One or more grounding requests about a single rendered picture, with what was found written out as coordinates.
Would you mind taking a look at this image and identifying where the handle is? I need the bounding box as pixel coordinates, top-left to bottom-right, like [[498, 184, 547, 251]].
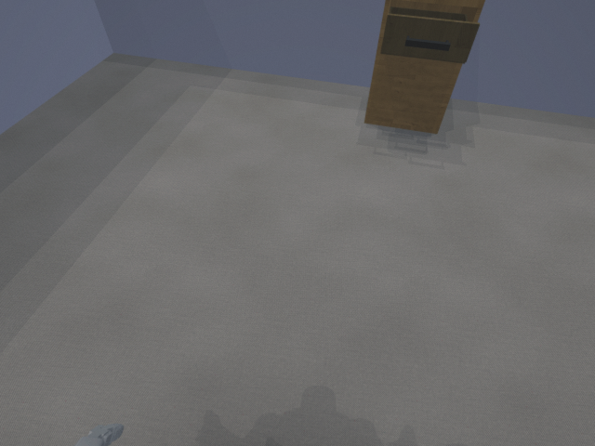
[[405, 35, 450, 51]]

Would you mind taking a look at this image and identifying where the cabinet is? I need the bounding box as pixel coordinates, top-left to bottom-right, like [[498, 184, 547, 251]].
[[364, 0, 485, 134]]

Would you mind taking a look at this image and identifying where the left robot hand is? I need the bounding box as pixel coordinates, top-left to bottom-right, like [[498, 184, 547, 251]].
[[74, 424, 124, 446]]

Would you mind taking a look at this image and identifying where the drawer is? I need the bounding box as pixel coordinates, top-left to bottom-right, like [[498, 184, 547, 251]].
[[380, 7, 480, 64]]

